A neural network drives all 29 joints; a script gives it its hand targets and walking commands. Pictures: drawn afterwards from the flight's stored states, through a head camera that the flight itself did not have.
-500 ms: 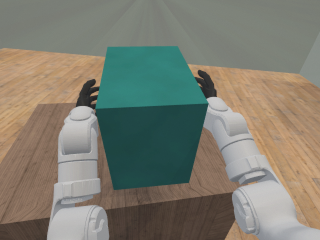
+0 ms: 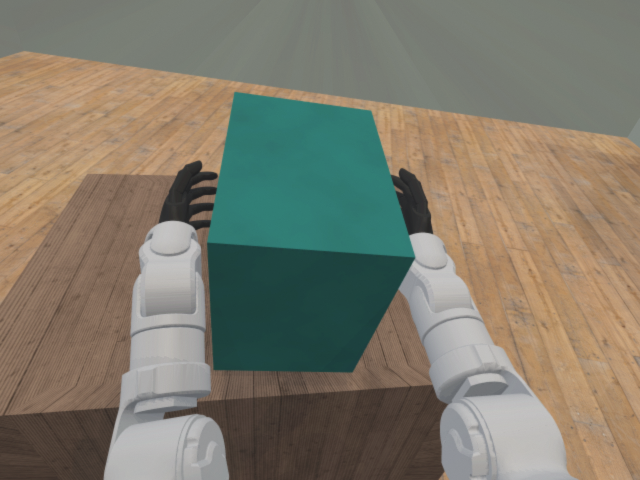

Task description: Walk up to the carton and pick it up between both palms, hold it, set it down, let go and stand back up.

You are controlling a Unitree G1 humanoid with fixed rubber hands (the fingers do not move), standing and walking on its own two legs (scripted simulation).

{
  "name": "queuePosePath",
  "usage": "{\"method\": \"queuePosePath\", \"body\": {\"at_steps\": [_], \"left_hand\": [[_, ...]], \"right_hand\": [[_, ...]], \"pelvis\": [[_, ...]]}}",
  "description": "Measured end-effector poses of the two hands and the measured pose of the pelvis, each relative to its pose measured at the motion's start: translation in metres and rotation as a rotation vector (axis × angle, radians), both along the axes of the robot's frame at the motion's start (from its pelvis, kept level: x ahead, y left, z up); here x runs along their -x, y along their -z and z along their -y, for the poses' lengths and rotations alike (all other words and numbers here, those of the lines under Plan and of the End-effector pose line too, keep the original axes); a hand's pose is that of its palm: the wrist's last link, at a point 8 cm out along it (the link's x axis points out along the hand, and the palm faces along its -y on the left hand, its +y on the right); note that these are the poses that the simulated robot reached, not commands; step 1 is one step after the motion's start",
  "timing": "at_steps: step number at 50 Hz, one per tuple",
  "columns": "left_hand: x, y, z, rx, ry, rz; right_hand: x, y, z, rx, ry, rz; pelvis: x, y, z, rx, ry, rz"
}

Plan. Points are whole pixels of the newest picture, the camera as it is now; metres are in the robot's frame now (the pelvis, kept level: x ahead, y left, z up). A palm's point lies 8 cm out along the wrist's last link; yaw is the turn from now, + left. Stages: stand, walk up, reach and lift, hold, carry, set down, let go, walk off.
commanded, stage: set down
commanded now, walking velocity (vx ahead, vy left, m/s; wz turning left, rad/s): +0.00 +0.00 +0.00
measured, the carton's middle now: (295, 235) +0.43 +0.03 +0.14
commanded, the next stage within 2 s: none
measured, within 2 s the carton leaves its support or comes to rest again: neither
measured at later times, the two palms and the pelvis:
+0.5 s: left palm (194, 242) +0.38 +0.15 +0.16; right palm (414, 233) +0.40 -0.13 +0.17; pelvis +0.01 -0.01 +0.00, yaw -2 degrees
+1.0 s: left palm (203, 257) +0.40 +0.15 +0.12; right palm (411, 242) +0.41 -0.14 +0.15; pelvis +0.01 -0.02 +0.00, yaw -3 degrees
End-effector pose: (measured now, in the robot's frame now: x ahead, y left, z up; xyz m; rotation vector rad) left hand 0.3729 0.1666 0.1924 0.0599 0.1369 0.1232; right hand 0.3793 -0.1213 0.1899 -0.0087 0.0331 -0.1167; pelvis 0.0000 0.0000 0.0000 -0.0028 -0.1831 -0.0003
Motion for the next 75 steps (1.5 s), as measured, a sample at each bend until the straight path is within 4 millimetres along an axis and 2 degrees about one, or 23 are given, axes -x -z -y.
{"method": "queuePosePath", "body": {"at_steps": [3,6,9,16,19,22,28,32,44,48,54,58,68,75], "left_hand": [[0.002,0.019,0.003,0.0,0.001,-0.019],[0.002,0.03,0.008,0.01,-0.004,-0.027],[0.0,0.029,0.014,0.015,-0.009,-0.016],[-0.013,0.008,0.018,0.007,-0.014,0.019],[-0.015,0.009,0.017,0.002,-0.009,-0.001],[-0.014,0.019,0.015,0.004,-0.013,-0.035],[-0.01,0.047,0.012,0.019,-0.025,-0.084],[-0.009,0.056,0.011,0.029,-0.033,-0.078],[-0.025,0.05,0.016,0.034,-0.026,-0.053],[-0.024,0.06,0.018,0.038,-0.027,-0.085],[-0.018,0.083,0.02,0.054,-0.037,-0.13],[-0.018,0.09,0.019,0.069,-0.052,-0.137],[-0.025,0.081,0.01,0.075,-0.085,-0.12],[-0.028,0.094,0.009,0.109,-0.086,-0.146]], "right_hand": [[0.002,0.017,0.003,0.004,0.003,-0.014],[0.003,0.026,0.008,0.008,0.004,-0.014],[0.0,0.024,0.012,0.013,0.0,0.004],[-0.014,0.0,0.017,0.045,-0.006,0.041],[-0.018,-0.002,0.015,0.055,-0.014,0.027],[-0.02,0.005,0.013,0.056,-0.024,0.001],[-0.02,0.031,0.01,0.043,-0.034,-0.042],[-0.02,0.042,0.009,0.036,-0.035,-0.035],[-0.033,0.029,0.014,0.064,-0.03,-0.008],[-0.034,0.037,0.016,0.074,-0.035,-0.038],[-0.031,0.058,0.017,0.06,-0.041,-0.08],[-0.031,0.066,0.016,0.05,-0.052,-0.09],[-0.047,0.055,0.007,0.048,-0.086,-0.08],[-0.051,0.062,0.005,0.048,-0.087,-0.11]], "pelvis": [[-0.001,0.0,0.001,0.001,0.001,-0.002],[-0.002,0.0,0.002,0.002,0.004,-0.018],[-0.002,0.0,0.003,0.001,0.01,-0.043],[-0.004,0.0,0.008,-0.007,0.033,-0.064],[-0.007,-0.001,0.01,-0.01,0.033,-0.055],[-0.01,-0.001,0.011,-0.011,0.03,-0.044],[-0.014,0.0,0.014,-0.013,0.023,-0.045],[-0.015,0.0,0.016,-0.012,0.02,-0.066],[-0.014,-0.001,0.018,-0.015,0.032,-0.095],[-0.014,-0.001,0.017,-0.015,0.04,-0.093],[-0.013,-0.001,0.015,-0.013,0.048,-0.112],[-0.011,-0.001,0.015,-0.013,0.052,-0.144],[-0.009,-0.002,0.017,-0.014,0.054,-0.186],[-0.013,-0.002,0.017,-0.016,0.051,-0.19]]}}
